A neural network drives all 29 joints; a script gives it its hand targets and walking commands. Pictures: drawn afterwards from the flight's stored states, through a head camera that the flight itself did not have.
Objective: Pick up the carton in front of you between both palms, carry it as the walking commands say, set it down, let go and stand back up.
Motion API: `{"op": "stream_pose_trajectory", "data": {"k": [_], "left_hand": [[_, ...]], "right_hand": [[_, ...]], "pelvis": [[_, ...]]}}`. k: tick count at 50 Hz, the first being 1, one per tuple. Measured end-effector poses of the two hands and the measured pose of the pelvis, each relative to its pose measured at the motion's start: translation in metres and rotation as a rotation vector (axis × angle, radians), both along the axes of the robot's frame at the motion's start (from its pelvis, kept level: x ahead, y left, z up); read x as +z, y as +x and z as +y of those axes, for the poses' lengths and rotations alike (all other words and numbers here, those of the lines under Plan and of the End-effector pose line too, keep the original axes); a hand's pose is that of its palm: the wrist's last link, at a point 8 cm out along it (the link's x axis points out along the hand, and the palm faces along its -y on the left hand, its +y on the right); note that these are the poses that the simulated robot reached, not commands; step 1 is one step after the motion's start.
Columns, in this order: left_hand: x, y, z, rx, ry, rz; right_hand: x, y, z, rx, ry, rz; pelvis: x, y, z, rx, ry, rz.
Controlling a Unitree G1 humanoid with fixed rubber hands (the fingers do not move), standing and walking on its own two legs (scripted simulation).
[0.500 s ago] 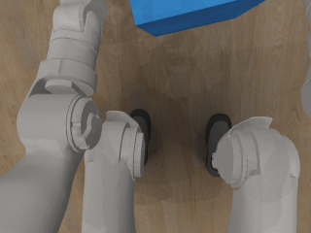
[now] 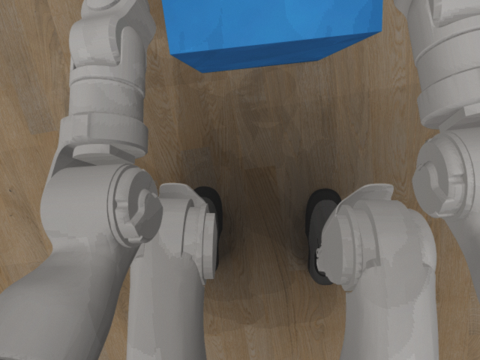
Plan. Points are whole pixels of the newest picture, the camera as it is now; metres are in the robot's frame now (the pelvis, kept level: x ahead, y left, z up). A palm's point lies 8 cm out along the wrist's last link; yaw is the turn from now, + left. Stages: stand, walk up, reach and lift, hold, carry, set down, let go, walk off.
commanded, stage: reach and lift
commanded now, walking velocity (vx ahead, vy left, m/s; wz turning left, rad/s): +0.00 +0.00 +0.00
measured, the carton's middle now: out of the picture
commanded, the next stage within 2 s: none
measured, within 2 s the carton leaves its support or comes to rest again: neither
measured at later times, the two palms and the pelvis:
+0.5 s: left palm out of the picture +0.51 +0.13 +0.05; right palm out of the picture +0.51 -0.16 +0.04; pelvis -0.02 +0.01 +0.10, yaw -3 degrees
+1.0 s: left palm out of the picture +0.47 +0.14 +0.21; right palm out of the picture +0.46 -0.16 +0.19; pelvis +0.02 +0.01 +0.22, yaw -4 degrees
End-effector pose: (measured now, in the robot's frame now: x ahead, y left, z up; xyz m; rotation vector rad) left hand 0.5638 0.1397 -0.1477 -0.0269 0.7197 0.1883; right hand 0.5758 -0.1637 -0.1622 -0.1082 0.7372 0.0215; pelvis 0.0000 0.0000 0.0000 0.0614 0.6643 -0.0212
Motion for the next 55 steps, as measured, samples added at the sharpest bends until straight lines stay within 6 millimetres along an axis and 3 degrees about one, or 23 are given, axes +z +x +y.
{"op": "stream_pose_trajectory", "data": {"k": [3,11,16,25,37,47,55], "left_hand": [[0.024,-0.003,-0.006,0.041,0.003,-0.036],[0.107,-0.031,-0.010,0.024,-0.007,-0.071],[0.154,-0.047,-0.012,0.004,-0.002,-0.054],[0.199,-0.057,-0.006,0.002,0.017,-0.068],[0.250,-0.072,-0.007,-0.008,-0.014,-0.068],[0.330,-0.085,-0.006,-0.029,-0.012,-0.083],[0.381,-0.102,-0.004,-0.047,-0.011,-0.064]], "right_hand": [[0.016,-0.011,-0.001,-0.026,-0.031,-0.003],[0.112,-0.036,-0.005,-0.088,0.015,-0.020],[0.157,-0.059,-0.007,-0.109,0.012,-0.001],[0.197,-0.070,0.000,-0.104,0.011,-0.013],[0.253,-0.091,0.000,-0.142,0.018,-0.012],[0.331,-0.111,0.000,-0.176,0.042,-0.023],[0.377,-0.136,0.004,-0.203,0.052,-0.006]], "pelvis": [[0.008,0.001,0.001,-0.009,-0.001,0.002],[0.039,-0.002,0.007,-0.039,-0.011,0.076],[0.068,-0.011,0.011,-0.041,-0.013,0.089],[0.104,-0.022,0.013,-0.041,-0.011,0.105],[0.151,-0.004,0.013,-0.034,-0.037,0.102],[0.204,0.017,0.013,-0.050,-0.036,0.018],[0.251,0.029,0.014,-0.043,-0.045,-0.074]]}}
